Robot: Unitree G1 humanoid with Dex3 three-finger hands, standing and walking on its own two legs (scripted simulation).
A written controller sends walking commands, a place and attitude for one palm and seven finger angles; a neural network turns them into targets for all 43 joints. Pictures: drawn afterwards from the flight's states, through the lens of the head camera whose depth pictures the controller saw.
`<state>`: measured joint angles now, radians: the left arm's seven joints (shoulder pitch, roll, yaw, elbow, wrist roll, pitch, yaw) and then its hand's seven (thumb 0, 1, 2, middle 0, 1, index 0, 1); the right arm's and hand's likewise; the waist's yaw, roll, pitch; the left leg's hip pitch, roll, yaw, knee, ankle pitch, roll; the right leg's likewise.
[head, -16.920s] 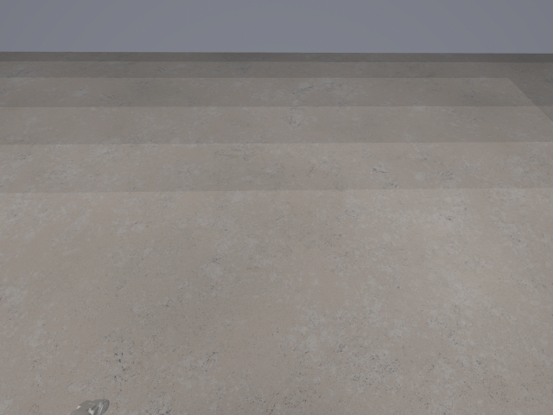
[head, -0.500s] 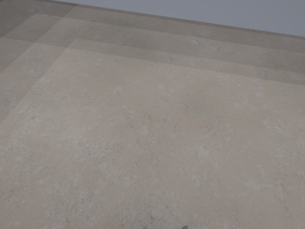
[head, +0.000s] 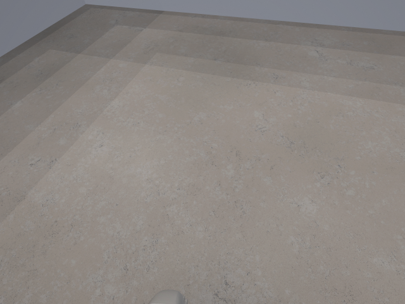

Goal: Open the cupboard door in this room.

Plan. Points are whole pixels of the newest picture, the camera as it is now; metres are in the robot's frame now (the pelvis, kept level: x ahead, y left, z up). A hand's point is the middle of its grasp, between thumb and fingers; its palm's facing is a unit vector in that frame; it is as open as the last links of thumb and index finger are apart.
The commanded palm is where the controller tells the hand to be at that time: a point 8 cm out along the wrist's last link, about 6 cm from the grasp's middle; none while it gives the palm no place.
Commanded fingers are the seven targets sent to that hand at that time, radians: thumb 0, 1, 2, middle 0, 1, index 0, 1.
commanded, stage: turn or walk to find it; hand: left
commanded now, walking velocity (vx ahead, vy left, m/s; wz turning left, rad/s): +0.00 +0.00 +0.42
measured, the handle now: out of the picture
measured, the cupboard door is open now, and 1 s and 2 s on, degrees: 0 0 0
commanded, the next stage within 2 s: none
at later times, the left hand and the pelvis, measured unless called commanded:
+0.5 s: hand out of the picture -0.02 +0.27 -0.17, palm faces +0.26 -0.93 -0.25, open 7.4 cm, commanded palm none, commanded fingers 0.00 0.90 0.90 -0.20 -0.30 -0.20 -0.30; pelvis -0.03 +0.04 +0.00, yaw +12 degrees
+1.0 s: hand out of the picture -0.08 +0.21 -0.17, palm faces +0.45 -0.86 -0.24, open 7.4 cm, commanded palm none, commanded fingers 0.00 0.90 0.90 -0.20 -0.30 -0.20 -0.30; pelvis -0.05 +0.01 +0.00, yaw +26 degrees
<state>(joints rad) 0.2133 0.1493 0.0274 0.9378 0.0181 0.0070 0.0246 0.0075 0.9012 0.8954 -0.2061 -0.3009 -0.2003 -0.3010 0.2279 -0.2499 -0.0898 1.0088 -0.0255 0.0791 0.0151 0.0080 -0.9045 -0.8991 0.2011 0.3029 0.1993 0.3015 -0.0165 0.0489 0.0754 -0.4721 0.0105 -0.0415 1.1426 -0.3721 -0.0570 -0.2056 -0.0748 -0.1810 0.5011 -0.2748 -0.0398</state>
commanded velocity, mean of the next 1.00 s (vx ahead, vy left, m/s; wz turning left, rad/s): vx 0.00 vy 0.00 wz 0.42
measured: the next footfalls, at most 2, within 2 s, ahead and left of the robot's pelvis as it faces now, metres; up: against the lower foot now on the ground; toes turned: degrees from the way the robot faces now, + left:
left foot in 0.24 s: +0.00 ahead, +0.16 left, +0.00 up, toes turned +11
right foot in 0.66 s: +0.03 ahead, -0.08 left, +0.00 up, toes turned +12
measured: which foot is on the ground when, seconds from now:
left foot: up 0.00-0.22, down 0.24-0.66, up 0.68-1.00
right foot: down 0.00-0.24, up 0.26-0.64, down 0.66-1.00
